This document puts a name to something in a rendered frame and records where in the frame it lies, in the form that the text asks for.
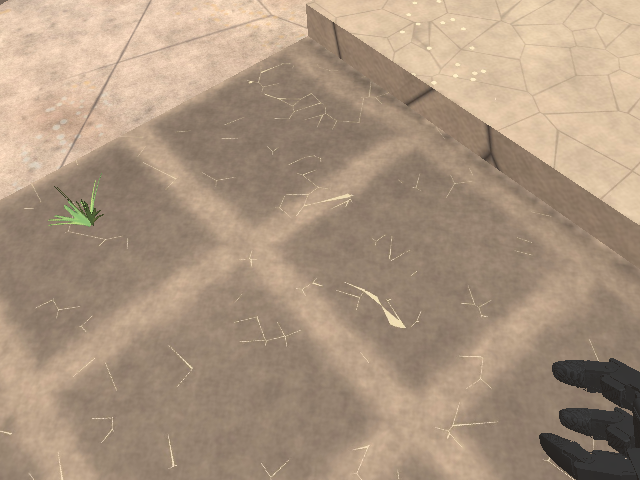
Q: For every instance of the right robot hand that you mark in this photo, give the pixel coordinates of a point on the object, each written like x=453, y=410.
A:
x=619, y=384

